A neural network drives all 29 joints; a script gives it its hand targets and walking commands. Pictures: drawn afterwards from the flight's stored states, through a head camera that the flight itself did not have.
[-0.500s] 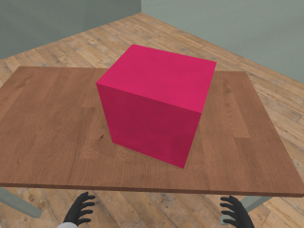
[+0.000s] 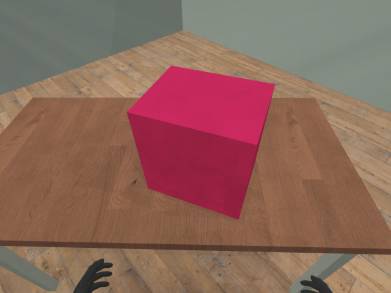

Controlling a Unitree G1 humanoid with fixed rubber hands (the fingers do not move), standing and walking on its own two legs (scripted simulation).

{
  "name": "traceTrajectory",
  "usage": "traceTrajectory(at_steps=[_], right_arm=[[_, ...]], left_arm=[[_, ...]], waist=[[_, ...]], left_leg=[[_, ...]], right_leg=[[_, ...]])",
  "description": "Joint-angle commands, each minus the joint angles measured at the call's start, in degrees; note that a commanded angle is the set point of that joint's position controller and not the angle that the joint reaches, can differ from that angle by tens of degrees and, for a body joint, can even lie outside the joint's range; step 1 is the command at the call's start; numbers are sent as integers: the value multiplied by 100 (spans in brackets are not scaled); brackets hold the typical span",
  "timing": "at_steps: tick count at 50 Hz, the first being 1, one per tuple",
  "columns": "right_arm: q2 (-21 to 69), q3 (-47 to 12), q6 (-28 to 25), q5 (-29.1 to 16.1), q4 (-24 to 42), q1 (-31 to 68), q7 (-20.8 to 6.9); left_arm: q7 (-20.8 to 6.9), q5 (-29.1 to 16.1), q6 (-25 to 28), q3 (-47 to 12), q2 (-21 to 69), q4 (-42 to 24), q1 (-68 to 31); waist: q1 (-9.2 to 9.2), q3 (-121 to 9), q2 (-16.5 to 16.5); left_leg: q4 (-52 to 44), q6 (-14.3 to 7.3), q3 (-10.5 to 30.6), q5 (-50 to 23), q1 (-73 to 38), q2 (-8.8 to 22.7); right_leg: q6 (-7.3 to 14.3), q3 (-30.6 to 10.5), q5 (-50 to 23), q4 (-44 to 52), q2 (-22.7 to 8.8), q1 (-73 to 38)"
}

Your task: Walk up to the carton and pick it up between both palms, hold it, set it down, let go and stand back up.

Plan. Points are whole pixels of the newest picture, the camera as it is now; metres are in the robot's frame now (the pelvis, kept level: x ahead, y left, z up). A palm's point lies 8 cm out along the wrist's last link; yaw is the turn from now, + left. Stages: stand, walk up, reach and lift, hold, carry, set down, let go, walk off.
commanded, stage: stand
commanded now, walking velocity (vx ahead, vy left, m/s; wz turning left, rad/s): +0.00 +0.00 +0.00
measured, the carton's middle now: (204, 142) +0.48 +0.01 +0.03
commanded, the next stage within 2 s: none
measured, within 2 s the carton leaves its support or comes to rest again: neither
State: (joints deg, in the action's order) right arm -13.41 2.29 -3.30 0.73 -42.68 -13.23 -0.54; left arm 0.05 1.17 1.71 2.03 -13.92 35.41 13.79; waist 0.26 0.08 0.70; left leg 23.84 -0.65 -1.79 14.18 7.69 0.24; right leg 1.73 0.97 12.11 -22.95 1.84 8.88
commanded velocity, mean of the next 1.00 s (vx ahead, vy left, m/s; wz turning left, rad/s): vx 0.00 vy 0.00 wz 0.00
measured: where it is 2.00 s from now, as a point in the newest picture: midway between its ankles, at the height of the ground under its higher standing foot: outside the picture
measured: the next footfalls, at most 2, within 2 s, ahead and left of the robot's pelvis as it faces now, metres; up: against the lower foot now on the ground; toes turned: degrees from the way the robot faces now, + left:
none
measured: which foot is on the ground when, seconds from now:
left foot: down 0.00-1.00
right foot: down 0.00-1.00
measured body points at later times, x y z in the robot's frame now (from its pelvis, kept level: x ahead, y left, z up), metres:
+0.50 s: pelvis -0.03 +0.00 +0.00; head -0.04 -0.01 +0.45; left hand +0.03 +0.27 -0.11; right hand +0.04 -0.26 -0.13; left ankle -0.01 +0.11 -0.74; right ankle +0.00 -0.10 -0.74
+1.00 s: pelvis -0.03 -0.01 +0.00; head -0.04 -0.02 +0.45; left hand +0.01 +0.26 -0.12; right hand +0.02 -0.27 -0.14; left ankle -0.01 +0.11 -0.74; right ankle +0.00 -0.10 -0.74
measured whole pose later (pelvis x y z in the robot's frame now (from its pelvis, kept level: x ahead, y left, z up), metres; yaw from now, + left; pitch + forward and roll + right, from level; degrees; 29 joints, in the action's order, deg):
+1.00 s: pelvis -0.03 -0.01 +0.00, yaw +1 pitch -2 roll +0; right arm -15.7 -0.2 -1.2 0.6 -48.3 -20.7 -0.2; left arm 0.8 0.3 1.9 -0.6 -15.7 43.9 22.3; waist 0.2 0.4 1.1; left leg 26.0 -0.1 0.0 12.0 12.2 -0.3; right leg 2.0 1.3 10.8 -26.0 1.5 13.5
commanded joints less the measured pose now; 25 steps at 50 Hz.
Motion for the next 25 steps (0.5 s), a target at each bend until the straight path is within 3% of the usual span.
traceTrajectory(at_steps=[1,25], right_arm=[[-716,182,4,5,344,-14,-5],[-926,21,92,8,-57,-614,-8]], left_arm=[[-11,-8,205,217,-675,-319,85],[68,-68,167,5,-974,260,847]], waist=[[5,-32,-71],[6,372,-14]], left_leg=[[-338,-140,723,-837,237,665],[-495,-109,946,543,768,533]], right_leg=[[15,-723,-1185,235,-838,69],[-18,-798,493,327,-775,550]])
